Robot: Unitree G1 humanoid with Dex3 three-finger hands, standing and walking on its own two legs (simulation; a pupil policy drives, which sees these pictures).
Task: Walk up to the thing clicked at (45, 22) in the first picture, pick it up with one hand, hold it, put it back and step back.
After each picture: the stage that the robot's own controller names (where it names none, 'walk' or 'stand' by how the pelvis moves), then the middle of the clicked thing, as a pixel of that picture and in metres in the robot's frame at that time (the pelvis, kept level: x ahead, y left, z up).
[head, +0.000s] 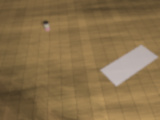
stand; (46, 25) +1.66 +0.51 -0.72
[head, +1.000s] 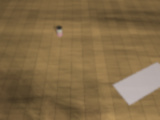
walk; (59, 31) +1.57 +0.27 -0.70
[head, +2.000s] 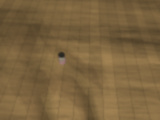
walk; (61, 58) +1.04 +0.21 -0.72
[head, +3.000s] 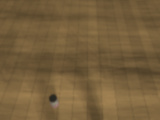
walk; (53, 101) +0.61 +0.26 -0.71
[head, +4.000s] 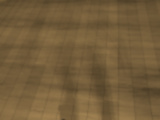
walk; out of the picture +0.39 +0.25 -0.71
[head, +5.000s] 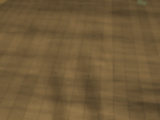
stand; out of the picture +0.33 +0.21 -0.72
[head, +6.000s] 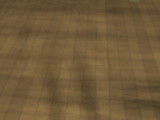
stand; out of the picture +0.31 +0.24 -0.72
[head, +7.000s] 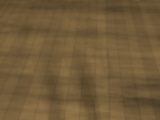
stand; out of the picture +0.32 +0.24 -0.73
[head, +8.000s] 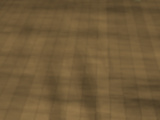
stand; out of the picture +0.32 +0.24 -0.73
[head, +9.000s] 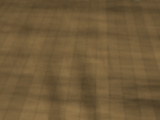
stand; out of the picture +0.31 +0.24 -0.73
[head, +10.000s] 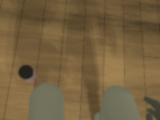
go down; (28, 73) +0.38 +0.26 -0.39
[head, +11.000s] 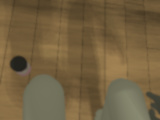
go down; (21, 66) +0.38 +0.29 -0.31
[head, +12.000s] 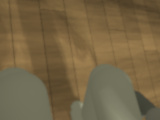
close in; out of the picture +0.35 +0.32 -0.22
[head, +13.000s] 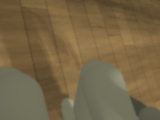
close; out of the picture +0.35 +0.32 -0.21
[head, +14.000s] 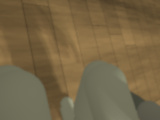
lift; out of the picture +0.33 +0.32 -0.21
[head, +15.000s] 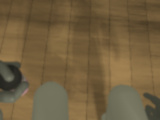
lift; (13, 81) +0.30 +0.25 -0.04
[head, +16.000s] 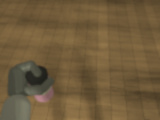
lift; (40, 84) +0.33 +0.17 +0.03
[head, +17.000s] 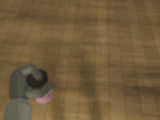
hold; (40, 87) +0.33 +0.17 +0.00
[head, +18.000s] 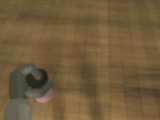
hold; (40, 86) +0.33 +0.17 +0.00
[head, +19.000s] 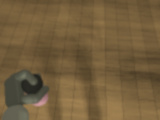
crouch; (35, 90) +0.32 +0.19 -0.05
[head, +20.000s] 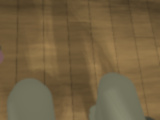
lower; out of the picture +0.42 +0.30 -0.11
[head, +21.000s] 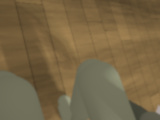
lower; out of the picture +0.37 +0.33 -0.22
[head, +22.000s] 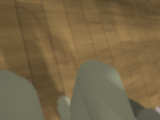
lower; out of the picture +0.36 +0.33 -0.22
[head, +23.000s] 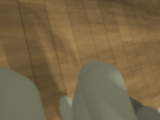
lower; out of the picture +0.36 +0.34 -0.21
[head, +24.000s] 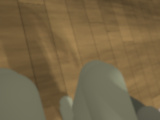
lower; out of the picture +0.35 +0.34 -0.21
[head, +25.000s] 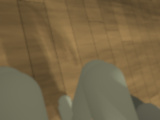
open; out of the picture +0.34 +0.32 -0.22
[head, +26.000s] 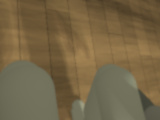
stand; out of the picture +0.35 +0.31 -0.22
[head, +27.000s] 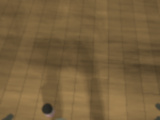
stand; (48, 110) +0.35 +0.23 -0.57
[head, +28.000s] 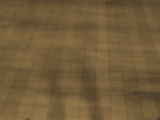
stand; out of the picture +0.33 +0.23 -0.66
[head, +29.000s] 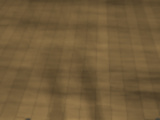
stand; out of the picture +0.33 +0.22 -0.67
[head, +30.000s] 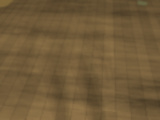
stand; out of the picture +0.36 +0.21 -0.72
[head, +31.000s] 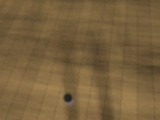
walk; (68, 99) +0.46 +0.20 -0.70
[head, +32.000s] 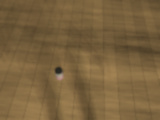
walk; (59, 73) +0.75 +0.18 -0.71
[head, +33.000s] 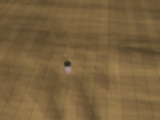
stand; (67, 67) +0.98 +0.21 -0.71
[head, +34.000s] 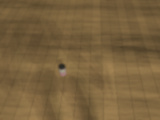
stand; (62, 69) +0.97 +0.24 -0.73
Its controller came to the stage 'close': yes
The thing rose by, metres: 0.71
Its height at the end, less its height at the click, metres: +0.00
